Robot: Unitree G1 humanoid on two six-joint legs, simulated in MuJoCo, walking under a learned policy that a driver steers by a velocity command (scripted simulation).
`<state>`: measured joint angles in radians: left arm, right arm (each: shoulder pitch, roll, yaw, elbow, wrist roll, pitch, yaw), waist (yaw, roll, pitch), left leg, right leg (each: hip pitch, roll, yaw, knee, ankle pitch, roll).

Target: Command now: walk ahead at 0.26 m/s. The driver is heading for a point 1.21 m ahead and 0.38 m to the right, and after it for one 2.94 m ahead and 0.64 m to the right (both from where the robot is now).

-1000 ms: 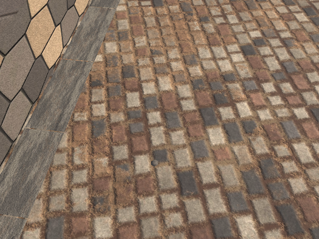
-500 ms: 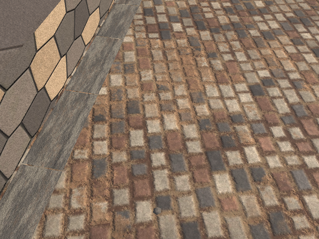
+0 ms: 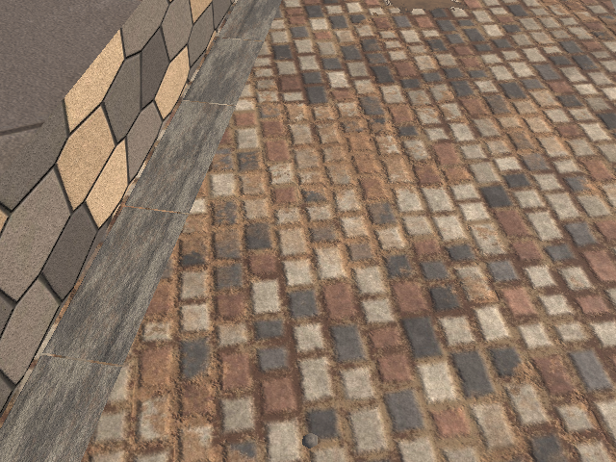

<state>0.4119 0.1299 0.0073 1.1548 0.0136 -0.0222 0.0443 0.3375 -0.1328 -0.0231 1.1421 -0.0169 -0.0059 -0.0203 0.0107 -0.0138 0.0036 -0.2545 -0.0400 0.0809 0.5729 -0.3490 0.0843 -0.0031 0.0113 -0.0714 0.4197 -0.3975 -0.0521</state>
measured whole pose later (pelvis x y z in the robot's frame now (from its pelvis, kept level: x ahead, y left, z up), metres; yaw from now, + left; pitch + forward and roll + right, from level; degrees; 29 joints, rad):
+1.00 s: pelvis +0.46 -0.02 +0.01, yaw -23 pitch +1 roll +0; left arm 0.34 0.24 0.08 0.96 0.00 -0.06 0.00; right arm 0.10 -0.23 -0.05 0.81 -0.05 -0.05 0.01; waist 0.04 0.03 0.05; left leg -0.65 0.14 -0.04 1.01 -0.20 -0.04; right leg -0.13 0.16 0.02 0.30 -0.18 -0.15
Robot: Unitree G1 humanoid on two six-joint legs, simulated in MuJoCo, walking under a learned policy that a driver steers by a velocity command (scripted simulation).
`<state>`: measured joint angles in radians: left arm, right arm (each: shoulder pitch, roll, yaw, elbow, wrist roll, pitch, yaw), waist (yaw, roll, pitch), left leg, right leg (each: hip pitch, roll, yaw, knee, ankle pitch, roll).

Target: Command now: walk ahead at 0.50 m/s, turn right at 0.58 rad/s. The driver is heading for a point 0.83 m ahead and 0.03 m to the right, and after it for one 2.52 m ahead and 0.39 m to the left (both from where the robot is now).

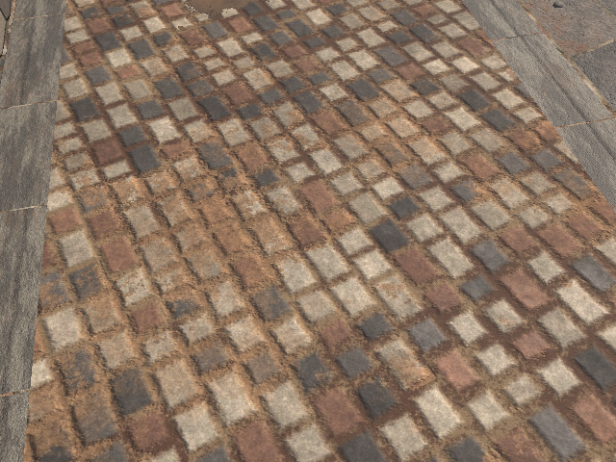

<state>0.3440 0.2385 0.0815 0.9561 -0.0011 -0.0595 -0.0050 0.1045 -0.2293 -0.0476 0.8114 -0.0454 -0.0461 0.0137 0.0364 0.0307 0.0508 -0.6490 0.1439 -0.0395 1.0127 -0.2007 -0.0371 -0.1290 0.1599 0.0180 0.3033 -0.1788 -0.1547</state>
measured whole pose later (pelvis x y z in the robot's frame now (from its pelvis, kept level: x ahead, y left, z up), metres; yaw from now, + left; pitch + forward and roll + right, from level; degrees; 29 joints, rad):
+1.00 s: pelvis +0.42 +0.01 +0.01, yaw -10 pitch +0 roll +0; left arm 0.34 0.22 0.04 0.98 0.01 -0.06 0.01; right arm 0.24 -0.25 -0.04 0.91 -0.03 -0.03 0.03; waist 0.02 0.03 0.00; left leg -0.44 0.05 0.03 0.85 -0.32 0.04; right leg -0.15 0.05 -0.03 0.27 -0.14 -0.08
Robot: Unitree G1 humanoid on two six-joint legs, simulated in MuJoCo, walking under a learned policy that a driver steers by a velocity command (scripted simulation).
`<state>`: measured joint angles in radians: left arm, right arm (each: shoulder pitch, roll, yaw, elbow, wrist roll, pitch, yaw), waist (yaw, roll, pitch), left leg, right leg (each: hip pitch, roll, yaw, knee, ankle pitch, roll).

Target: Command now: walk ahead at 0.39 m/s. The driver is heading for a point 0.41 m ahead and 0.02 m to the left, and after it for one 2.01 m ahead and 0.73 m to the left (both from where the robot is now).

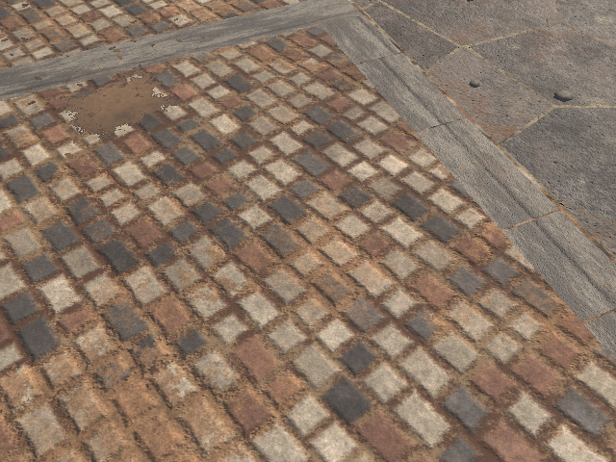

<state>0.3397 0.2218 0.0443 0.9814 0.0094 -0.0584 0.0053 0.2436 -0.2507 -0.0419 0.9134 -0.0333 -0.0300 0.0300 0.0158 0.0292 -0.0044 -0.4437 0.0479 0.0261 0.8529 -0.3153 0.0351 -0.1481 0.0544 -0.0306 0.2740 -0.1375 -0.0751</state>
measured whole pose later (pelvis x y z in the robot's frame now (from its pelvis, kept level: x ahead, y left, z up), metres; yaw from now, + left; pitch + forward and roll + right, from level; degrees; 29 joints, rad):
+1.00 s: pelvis +0.31 +0.04 -0.01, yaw +13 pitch +0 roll +0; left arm 0.18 0.22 0.04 0.90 0.03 -0.02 0.04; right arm 0.21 -0.24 -0.07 0.88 -0.03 0.07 0.01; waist -0.01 0.02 0.06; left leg -0.48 0.04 0.04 0.96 -0.39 0.01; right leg -0.32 -0.03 -0.23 0.43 -0.12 -0.09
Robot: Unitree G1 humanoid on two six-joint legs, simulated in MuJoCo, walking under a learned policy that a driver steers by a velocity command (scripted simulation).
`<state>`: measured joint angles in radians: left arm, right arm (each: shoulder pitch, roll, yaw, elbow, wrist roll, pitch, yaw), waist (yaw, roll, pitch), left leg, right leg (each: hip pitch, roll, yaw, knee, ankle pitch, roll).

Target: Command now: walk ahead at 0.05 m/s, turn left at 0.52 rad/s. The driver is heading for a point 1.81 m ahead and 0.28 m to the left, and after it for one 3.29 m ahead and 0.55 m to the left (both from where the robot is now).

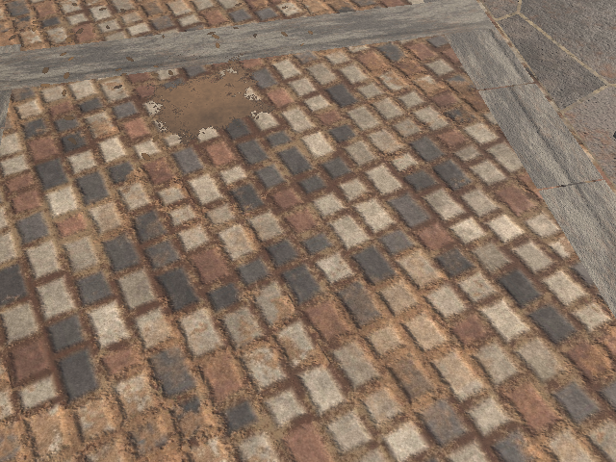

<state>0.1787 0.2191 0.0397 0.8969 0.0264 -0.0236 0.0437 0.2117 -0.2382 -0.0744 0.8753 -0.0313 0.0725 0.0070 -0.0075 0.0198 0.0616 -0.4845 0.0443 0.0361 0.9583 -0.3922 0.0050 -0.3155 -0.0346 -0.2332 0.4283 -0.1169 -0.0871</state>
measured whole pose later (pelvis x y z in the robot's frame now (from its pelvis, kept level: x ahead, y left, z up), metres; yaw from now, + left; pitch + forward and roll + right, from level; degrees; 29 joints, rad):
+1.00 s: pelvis +0.00 +0.00 +0.01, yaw +15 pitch -2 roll +0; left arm 0.20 0.22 0.01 0.96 0.01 0.00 0.02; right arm 0.22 -0.24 -0.02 1.03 -0.01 0.01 -0.02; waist -0.01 0.00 0.04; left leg -0.14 -0.04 -0.06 0.35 -0.17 0.01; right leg -0.12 0.03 -0.02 0.36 -0.21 -0.05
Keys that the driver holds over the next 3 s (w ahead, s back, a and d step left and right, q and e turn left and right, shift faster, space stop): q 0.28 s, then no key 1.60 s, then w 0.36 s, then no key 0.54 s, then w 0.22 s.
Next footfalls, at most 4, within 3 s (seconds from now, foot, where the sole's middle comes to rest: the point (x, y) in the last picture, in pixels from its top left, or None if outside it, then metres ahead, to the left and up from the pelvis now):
0.16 left None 0.02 0.12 -0.77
0.60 right None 0.06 -0.08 -0.77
2.24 left None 0.13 0.16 -0.77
2.66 right None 0.34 0.06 -0.77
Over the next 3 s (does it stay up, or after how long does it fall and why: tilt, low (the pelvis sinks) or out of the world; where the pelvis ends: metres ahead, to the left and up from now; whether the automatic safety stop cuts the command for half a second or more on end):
stays up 0.26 0.13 0.00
